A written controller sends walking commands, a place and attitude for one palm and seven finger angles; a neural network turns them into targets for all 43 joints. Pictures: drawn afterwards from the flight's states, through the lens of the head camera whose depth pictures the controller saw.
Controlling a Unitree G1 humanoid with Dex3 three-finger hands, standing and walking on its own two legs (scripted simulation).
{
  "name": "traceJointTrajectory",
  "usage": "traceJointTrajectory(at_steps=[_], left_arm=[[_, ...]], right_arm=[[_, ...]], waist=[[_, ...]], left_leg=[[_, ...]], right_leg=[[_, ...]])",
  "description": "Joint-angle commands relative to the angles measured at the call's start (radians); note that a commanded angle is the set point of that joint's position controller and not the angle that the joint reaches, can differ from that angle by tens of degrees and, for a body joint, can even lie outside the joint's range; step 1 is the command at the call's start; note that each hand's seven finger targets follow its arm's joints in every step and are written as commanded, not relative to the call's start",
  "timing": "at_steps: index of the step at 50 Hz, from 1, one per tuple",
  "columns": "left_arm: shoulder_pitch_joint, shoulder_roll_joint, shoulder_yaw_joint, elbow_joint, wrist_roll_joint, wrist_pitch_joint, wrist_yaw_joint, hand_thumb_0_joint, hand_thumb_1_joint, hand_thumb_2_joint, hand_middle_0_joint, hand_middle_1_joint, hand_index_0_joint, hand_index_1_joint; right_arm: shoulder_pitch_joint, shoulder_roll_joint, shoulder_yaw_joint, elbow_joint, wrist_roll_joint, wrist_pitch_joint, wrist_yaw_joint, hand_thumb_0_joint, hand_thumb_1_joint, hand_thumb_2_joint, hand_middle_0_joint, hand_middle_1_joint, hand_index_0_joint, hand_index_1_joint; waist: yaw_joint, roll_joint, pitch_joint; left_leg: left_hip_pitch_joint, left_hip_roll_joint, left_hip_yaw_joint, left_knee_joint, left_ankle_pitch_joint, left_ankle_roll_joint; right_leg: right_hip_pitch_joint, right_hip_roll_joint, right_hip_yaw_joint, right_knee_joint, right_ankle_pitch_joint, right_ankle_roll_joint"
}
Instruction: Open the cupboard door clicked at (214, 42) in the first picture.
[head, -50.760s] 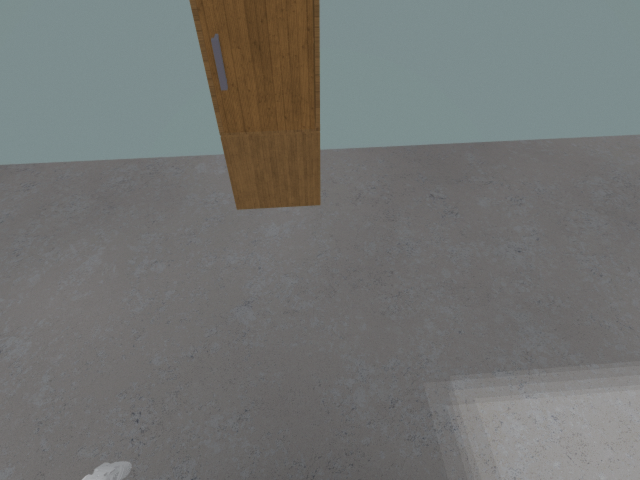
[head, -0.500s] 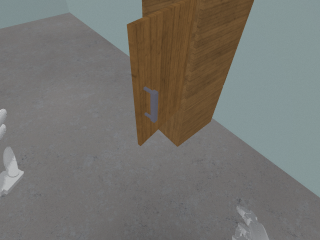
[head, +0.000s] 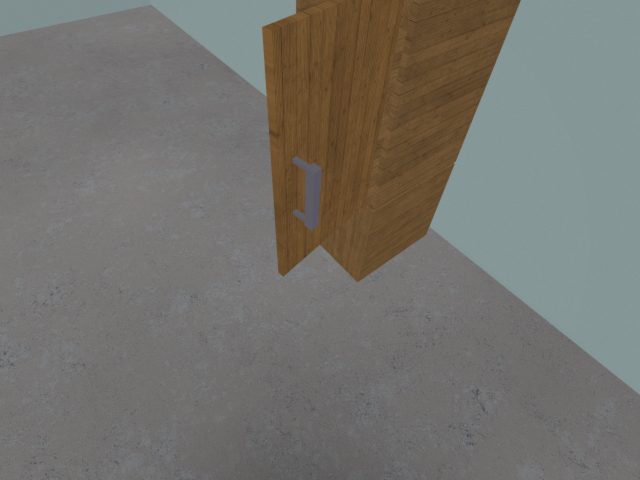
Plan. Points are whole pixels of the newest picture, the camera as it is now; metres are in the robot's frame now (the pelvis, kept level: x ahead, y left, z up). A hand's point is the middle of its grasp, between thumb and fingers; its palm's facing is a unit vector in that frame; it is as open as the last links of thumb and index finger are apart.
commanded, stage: let the arm hang, fingers relaxed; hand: left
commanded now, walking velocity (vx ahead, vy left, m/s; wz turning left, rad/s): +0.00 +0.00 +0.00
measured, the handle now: (305, 194) +0.63 +0.07 -0.07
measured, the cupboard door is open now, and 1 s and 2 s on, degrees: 100 100 100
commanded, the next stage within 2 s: look to check the result in 0.68 s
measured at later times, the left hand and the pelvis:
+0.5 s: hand out of the picture +0.02 +0.16 -0.17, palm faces +0.03 -0.98 -0.20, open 7.3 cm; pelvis +0.01 +0.00 +0.00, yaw -1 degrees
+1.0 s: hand out of the picture +0.00 +0.16 -0.17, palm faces +0.04 -0.98 -0.18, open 7.3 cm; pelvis +0.02 -0.01 +0.00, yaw +0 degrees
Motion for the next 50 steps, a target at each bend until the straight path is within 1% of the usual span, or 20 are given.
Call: traceJointTrajectory(at_steps=[1, 2, 5, 6, 7, 10, 12, 13, 14, 18, 20, 26, 28, 31, 32, 40, 42, 44, 45, 50], left_arm=[[0.003, 0.119, 0.02, -0.002, -0.007, -0.039, 0.012, 0.0, 0.9, 0.9, -0.2, -0.3, -0.2, -0.3], [0.012, 0.118, 0.022, 0.008, -0.006, -0.041, 0.014, 0.0, 0.9, 0.9, -0.2, -0.3, -0.2, -0.3], [0.021, 0.096, 0.018, 0.035, -0.008, -0.037, 0.017, 0.0, 0.9, 0.9, -0.2, -0.3, -0.2, -0.3], [0.026, 0.093, 0.019, 0.041, -0.008, -0.036, 0.018, 0.0, 0.9, 0.9, -0.2, -0.3, -0.2, -0.3], [0.037, 0.088, 0.019, 0.043, -0.008, -0.037, 0.02, 0.0, 0.9, 0.9, -0.2, -0.3, -0.2, -0.3], [0.04, 0.071, 0.019, 0.051, -0.008, -0.032, 0.023, 0.0, 0.9, 0.9, -0.2, -0.3, -0.2, -0.3], [0.05, 0.066, 0.021, 0.054, -0.007, -0.033, 0.024, 0.0, 0.9, 0.9, -0.2, -0.3, -0.2, -0.3], [0.045, 0.061, 0.021, 0.055, -0.006, -0.033, 0.025, 0.0, 0.9, 0.9, -0.2, -0.3, -0.2, -0.3], [0.043, 0.057, 0.021, 0.053, -0.006, -0.032, 0.026, 0.0, 0.9, 0.9, -0.2, -0.3, -0.2, -0.3], [0.039, 0.047, 0.023, 0.047, -0.006, -0.035, 0.029, 0.0, 0.9, 0.9, -0.2, -0.3, -0.2, -0.3], [0.034, 0.043, 0.024, 0.044, -0.006, -0.036, 0.03, 0.0, 0.9, 0.9, -0.2, -0.3, -0.2, -0.3], [0.029, 0.04, 0.025, 0.04, -0.006, -0.037, 0.029, 0.0, 0.9, 0.9, -0.2, -0.3, -0.2, -0.3], [0.03, 0.041, 0.026, 0.039, -0.006, -0.04, 0.029, 0.0, 0.9, 0.9, -0.2, -0.3, -0.2, -0.3], [0.027, 0.043, 0.025, 0.04, -0.007, -0.043, 0.028, 0.0, 0.9, 0.9, -0.2, -0.3, -0.2, -0.3], [0.03, 0.043, 0.026, 0.04, -0.007, -0.044, 0.029, 0.0, 0.9, 0.9, -0.2, -0.3, -0.2, -0.3], [0.028, 0.045, 0.022, 0.052, -0.008, -0.043, 0.027, 0.0, 0.9, 0.9, -0.2, -0.3, -0.2, -0.3], [0.031, 0.047, 0.023, 0.054, -0.008, -0.045, 0.028, 0.0, 0.9, 0.9, -0.2, -0.3, -0.2, -0.3], [0.03, 0.048, 0.022, 0.056, -0.008, -0.046, 0.027, 0.0, 0.9, 0.9, -0.2, -0.3, -0.2, -0.3], [0.03, 0.05, 0.023, 0.058, -0.008, -0.047, 0.027, 0.0, 0.9, 0.9, -0.2, -0.3, -0.2, -0.3], [0.032, 0.05, 0.02, 0.061, -0.008, -0.046, 0.027, 0.0, 0.9, 0.9, -0.2, -0.3, -0.2, -0.3]], right_arm=[[0.032, -0.093, -0.026, -0.018, 0.009, -0.021, -0.015, 0.0, -0.9, -0.9, 0.2, 0.3, 0.2, 0.3], [0.042, -0.095, -0.028, -0.014, 0.011, -0.019, -0.017, 0.0, -0.9, -0.9, 0.2, 0.3, 0.2, 0.3], [0.085, -0.07, -0.025, 0.014, 0.008, -0.017, -0.019, 0.0, -0.9, -0.9, 0.2, 0.3, 0.2, 0.3], [0.096, -0.061, -0.025, 0.019, 0.008, -0.018, -0.019, 0.0, -0.9, -0.9, 0.2, 0.3, 0.2, 0.3], [0.093, -0.067, -0.025, 0.021, 0.009, -0.017, -0.019, 0.0, -0.9, -0.9, 0.2, 0.3, 0.2, 0.3], [0.117, -0.041, -0.022, 0.035, 0.006, -0.019, -0.02, 0.0, -0.9, -0.9, 0.2, 0.3, 0.2, 0.3], [0.116, -0.039, -0.022, 0.037, 0.008, -0.02, -0.02, 0.0, -0.9, -0.9, 0.2, 0.3, 0.2, 0.3], [0.124, -0.026, -0.021, 0.041, 0.006, -0.021, -0.02, 0.0, -0.9, -0.9, 0.2, 0.3, 0.2, 0.3], [0.125, -0.021, -0.02, 0.045, 0.006, -0.021, -0.02, 0.0, -0.9, -0.9, 0.2, 0.3, 0.2, 0.3], [0.126, -0.003, -0.021, 0.051, 0.006, -0.024, -0.02, 0.0, -0.9, -0.9, 0.2, 0.3, 0.2, 0.3], [0.121, 0.004, -0.019, 0.053, 0.005, -0.025, -0.02, 0.0, -0.9, -0.9, 0.2, 0.3, 0.2, 0.3], [0.108, 0.008, -0.02, 0.053, 0.005, -0.027, -0.022, 0.0, -0.9, -0.9, 0.2, 0.3, 0.2, 0.3], [0.108, 0.007, -0.021, 0.049, 0.007, -0.029, -0.023, 0.0, -0.9, -0.9, 0.2, 0.3, 0.2, 0.3], [0.106, -0.001, -0.021, 0.05, 0.007, -0.031, -0.024, 0.0, -0.9, -0.9, 0.2, 0.3, 0.2, 0.3], [0.105, -0.001, -0.022, 0.048, 0.009, -0.031, -0.024, 0.0, -0.9, -0.9, 0.2, 0.3, 0.2, 0.3], [0.09, -0.014, -0.02, 0.053, 0.009, -0.03, -0.026, 0.0, -0.9, -0.9, 0.2, 0.3, 0.2, 0.3], [0.088, -0.024, -0.021, 0.049, 0.011, -0.031, -0.027, 0.0, -0.9, -0.9, 0.2, 0.3, 0.2, 0.3], [0.085, -0.02, -0.019, 0.052, 0.01, -0.033, -0.027, 0.0, -0.9, -0.9, 0.2, 0.3, 0.2, 0.3], [0.083, -0.021, -0.019, 0.053, 0.01, -0.034, -0.027, 0.0, -0.9, -0.9, 0.2, 0.3, 0.2, 0.3], [0.071, -0.026, -0.019, 0.054, 0.01, -0.031, -0.027, 0.0, -0.9, -0.9, 0.2, 0.3, 0.2, 0.3]], waist=[[-0.016, 0.091, -0.03], [-0.014, 0.048, -0.02], [-0.018, 0.031, -0.002], [-0.017, 0.009, -0.004], [-0.013, 0.021, 0.005], [-0.014, 0.018, 0.018], [-0.007, 0.011, 0.025], [-0.01, -0.004, 0.023], [-0.009, -0.004, 0.034], [-0.01, 0.007, 0.023], [-0.009, 0.001, 0.042], [-0.007, 0.048, 0.047], [-0.006, 0.022, 0.03], [-0.01, 0.032, 0.012], [-0.007, 0.016, 0.006], [-0.011, 0.042, 0.02], [-0.009, 0.022, 0.011], [-0.01, 0.034, 0.008], [-0.01, 0.019, -0.001], [-0.009, 0.027, 0.02]], left_leg=[[0.028, 0.086, -0.103, -0.114, -0.096, 0.009], [0.039, 0.087, -0.099, -0.107, -0.081, 0.012], [0.032, 0.085, -0.097, -0.11, -0.087, 0.012], [0.032, 0.085, -0.096, -0.113, -0.078, 0.013], [0.039, 0.084, -0.094, -0.11, -0.082, 0.013], [0.01, 0.088, -0.103, -0.131, -0.104, 0.015], [0.011, 0.089, -0.099, -0.131, -0.101, 0.016], [0.004, 0.087, -0.1, -0.132, -0.092, 0.016], [0.001, 0.086, -0.097, -0.133, -0.09, 0.015], [0.012, 0.083, -0.09, -0.126, -0.059, 0.012], [0.008, 0.083, -0.089, -0.129, -0.05, 0.01], [0.011, 0.085, -0.089, -0.137, -0.048, 0.008], [0.022, 0.085, -0.089, -0.13, -0.018, 0.008], [0.048, 0.086, -0.085, -0.125, 0.01, 0.006], [0.055, 0.088, -0.085, -0.121, 0.024, 0.008], [0.067, 0.092, -0.086, -0.139, 0.009, 0.004], [0.076, 0.094, -0.087, -0.136, 0.02, 0.006], [0.077, 0.094, -0.087, -0.136, 0.042, 0.005], [0.084, 0.095, -0.086, -0.135, 0.056, 0.005], [0.085, 0.093, -0.084, -0.137, 0.041, 0.003]], right_leg=[[-0.019, -0.104, 0.145, -0.15, -0.081, -0.037], [-0.027, -0.103, 0.137, -0.159, -0.086, -0.037], [-0.036, -0.104, 0.138, -0.162, -0.118, -0.036], [-0.032, -0.105, 0.133, -0.159, -0.114, -0.035], [-0.046, -0.101, 0.132, -0.16, -0.127, -0.035], [-0.038, -0.096, 0.127, -0.144, -0.122, -0.032], [-0.041, -0.095, 0.121, -0.141, -0.119, -0.03], [-0.034, -0.096, 0.121, -0.136, -0.107, -0.029], [-0.038, -0.098, 0.119, -0.136, -0.107, -0.028], [-0.032, -0.099, 0.12, -0.131, -0.079, -0.026], [-0.038, -0.098, 0.119, -0.13, -0.068, -0.025], [-0.032, -0.096, 0.123, -0.131, -0.041, -0.026], [-0.012, -0.098, 0.12, -0.132, -0.019, -0.025], [-0.008, -0.101, 0.122, -0.137, -0.002, -0.025], [0.0, -0.1, 0.116, -0.139, 0.008, -0.025], [0.0, -0.1, 0.115, -0.147, 0.003, -0.023], [0.007, -0.097, 0.115, -0.149, 0.011, -0.023], [0.017, -0.101, 0.115, -0.147, 0.032, -0.023], [0.023, -0.101, 0.114, -0.145, 0.044, -0.022], [0.012, -0.103, 0.116, -0.156, 0.028, -0.021]])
